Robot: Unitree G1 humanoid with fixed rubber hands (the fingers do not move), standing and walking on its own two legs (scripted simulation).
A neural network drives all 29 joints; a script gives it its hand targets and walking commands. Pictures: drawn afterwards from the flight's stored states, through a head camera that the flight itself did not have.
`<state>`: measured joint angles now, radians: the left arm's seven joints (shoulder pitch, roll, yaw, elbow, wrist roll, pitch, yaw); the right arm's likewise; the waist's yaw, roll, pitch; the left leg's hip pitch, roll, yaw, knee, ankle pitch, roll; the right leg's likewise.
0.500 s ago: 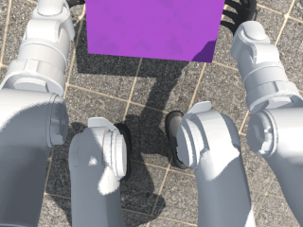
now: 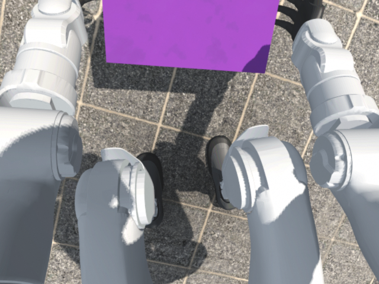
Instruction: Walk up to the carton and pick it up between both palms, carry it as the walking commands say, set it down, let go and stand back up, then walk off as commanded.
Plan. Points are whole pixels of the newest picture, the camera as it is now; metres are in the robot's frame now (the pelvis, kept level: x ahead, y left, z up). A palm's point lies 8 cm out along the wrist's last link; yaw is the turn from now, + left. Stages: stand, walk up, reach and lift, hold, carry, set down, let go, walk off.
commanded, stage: set down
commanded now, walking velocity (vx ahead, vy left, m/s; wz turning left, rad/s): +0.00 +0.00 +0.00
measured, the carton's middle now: (188, 27) +0.52 -0.05 -0.26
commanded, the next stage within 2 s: none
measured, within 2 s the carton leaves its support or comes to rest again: neither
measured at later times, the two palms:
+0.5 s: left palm out of the picture +0.56 +0.14 -0.17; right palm (304, 20) +0.50 -0.24 -0.17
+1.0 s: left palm (70, 7) +0.55 +0.15 -0.19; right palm (323, 26) +0.48 -0.27 -0.18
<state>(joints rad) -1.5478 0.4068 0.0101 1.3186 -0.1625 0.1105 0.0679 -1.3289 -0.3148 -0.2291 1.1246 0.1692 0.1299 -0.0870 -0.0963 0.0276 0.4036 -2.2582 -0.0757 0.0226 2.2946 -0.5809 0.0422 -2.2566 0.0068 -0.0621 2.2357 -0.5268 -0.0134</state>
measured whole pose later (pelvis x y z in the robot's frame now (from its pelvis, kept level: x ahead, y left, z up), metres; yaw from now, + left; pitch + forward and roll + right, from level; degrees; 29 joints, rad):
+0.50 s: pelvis +0.01 +0.00 +0.00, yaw +0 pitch +32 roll -2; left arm -1.52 0.42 0.00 1.28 -0.19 0.07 0.05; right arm -1.35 -0.32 -0.23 1.17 0.16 0.08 -0.05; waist -0.10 0.02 0.41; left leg -2.27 -0.06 0.03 2.30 -0.60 0.05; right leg -2.27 -0.01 -0.06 2.25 -0.54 -0.03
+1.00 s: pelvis +0.00 -0.01 -0.01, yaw +0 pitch +33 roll -2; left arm -1.46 0.47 -0.05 1.22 -0.25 0.06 0.06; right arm -1.33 -0.38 -0.22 1.19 0.23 0.01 -0.09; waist -0.11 -0.01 0.42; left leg -2.29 -0.03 0.03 2.31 -0.59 0.05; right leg -2.30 -0.02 -0.08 2.25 -0.52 -0.05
